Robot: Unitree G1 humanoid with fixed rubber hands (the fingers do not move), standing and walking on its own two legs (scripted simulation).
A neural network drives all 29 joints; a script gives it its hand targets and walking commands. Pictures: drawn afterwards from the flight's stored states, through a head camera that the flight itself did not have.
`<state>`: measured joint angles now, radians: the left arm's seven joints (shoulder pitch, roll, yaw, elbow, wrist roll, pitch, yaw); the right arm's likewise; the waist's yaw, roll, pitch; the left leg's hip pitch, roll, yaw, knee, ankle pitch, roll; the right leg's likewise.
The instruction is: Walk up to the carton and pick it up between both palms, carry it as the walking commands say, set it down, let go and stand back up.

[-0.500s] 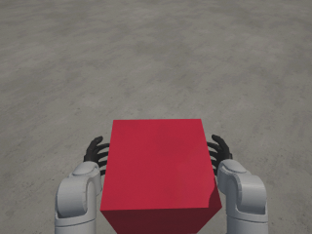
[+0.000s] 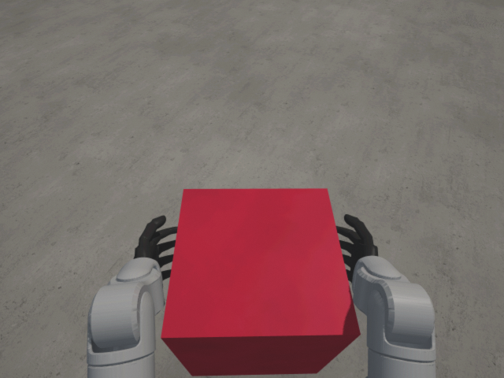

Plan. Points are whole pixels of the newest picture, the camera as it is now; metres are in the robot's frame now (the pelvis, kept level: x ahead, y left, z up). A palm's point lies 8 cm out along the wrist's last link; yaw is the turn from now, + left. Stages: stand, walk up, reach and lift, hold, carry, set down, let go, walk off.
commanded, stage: carry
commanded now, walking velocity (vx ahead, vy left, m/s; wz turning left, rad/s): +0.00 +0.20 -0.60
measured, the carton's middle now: (255, 288) +0.27 +0.00 +0.00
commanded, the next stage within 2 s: none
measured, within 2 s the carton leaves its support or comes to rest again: neither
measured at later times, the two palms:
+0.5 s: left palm (149, 276) +0.26 +0.14 +0.08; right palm (378, 358) +0.16 -0.14 +0.07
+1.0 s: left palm (109, 275) +0.25 +0.19 +0.09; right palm out of the picture +0.08 -0.05 +0.09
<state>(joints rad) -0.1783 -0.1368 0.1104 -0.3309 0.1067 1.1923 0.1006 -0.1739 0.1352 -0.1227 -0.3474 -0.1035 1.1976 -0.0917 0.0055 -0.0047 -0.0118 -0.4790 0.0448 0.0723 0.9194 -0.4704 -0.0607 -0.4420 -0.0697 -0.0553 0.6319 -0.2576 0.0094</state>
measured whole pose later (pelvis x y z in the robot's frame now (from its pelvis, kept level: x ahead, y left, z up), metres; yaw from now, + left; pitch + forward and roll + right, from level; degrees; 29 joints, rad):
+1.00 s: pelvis -0.05 +0.22 +0.01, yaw -38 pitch +4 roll -1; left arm -0.14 -0.13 0.12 -0.41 0.10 1.22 0.11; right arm -0.15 0.13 -0.08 -0.37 -0.10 1.19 -0.09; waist 0.03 0.00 -0.06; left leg -0.37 0.10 0.22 0.58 -0.28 0.04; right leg -0.46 -0.01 -0.12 0.88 -0.47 -0.02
